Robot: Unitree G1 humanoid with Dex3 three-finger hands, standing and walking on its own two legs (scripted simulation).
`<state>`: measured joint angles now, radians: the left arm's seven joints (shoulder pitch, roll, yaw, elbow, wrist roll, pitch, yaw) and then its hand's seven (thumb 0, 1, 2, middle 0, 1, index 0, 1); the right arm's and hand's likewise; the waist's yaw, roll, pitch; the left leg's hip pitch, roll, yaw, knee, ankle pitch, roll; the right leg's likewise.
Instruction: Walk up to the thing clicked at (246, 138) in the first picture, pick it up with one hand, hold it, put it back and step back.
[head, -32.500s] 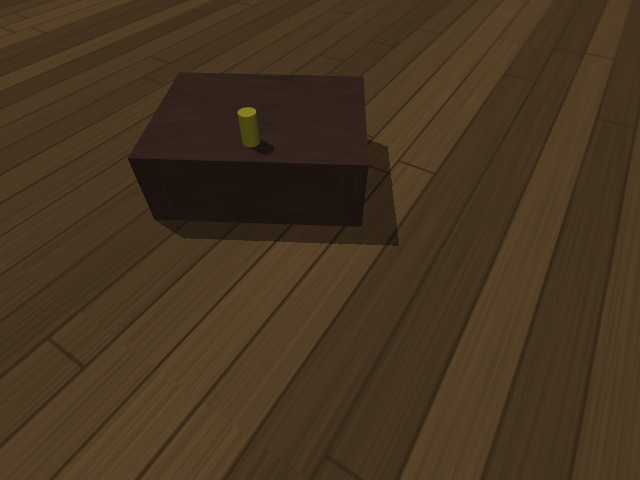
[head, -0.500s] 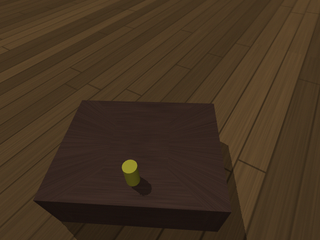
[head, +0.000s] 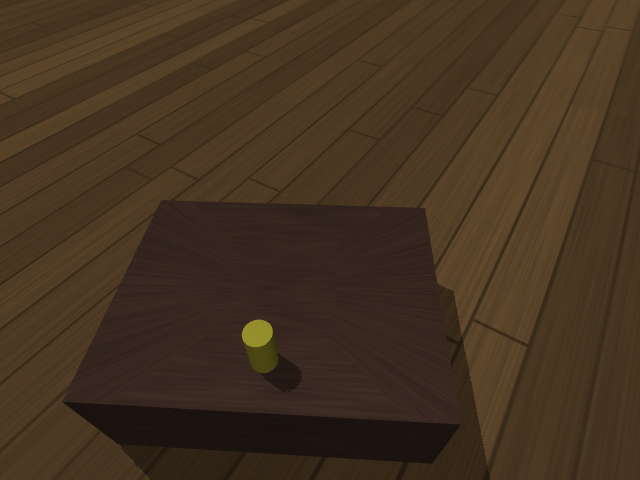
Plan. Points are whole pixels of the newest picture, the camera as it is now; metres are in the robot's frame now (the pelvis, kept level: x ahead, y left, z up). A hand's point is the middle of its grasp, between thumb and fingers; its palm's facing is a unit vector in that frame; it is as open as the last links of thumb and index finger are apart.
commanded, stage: stand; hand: left
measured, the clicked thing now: (261, 347) +0.50 +0.18 -0.39
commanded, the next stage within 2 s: step back in 0.58 s
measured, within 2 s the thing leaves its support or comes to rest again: neither
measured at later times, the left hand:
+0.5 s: hand out of the picture +0.08 +0.25 -0.15, palm faces -0.01 -0.94 -0.35, open 7.4 cm
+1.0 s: hand out of the picture +0.08 +0.32 -0.19, palm faces -0.05 -0.93 -0.36, open 7.4 cm
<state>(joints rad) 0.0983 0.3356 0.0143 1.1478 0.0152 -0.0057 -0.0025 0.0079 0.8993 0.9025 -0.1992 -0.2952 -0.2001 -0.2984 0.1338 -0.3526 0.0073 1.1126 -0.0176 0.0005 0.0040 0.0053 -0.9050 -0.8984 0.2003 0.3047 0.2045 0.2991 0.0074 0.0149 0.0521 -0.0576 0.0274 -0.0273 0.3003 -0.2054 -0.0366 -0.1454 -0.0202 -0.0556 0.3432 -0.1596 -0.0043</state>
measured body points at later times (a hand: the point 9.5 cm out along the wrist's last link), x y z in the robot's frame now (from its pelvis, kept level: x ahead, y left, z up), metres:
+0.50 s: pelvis +0.00 +0.00 +0.00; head +0.01 -0.01 +0.45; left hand +0.08 +0.30 -0.13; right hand +0.07 -0.30 -0.14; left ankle -0.02 +0.14 -0.75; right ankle +0.02 -0.11 -0.75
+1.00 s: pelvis -0.07 +0.06 -0.02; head +0.01 +0.10 +0.42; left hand +0.08 +0.37 -0.16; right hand -0.03 -0.26 -0.13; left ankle -0.08 +0.16 -0.75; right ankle -0.04 -0.09 -0.70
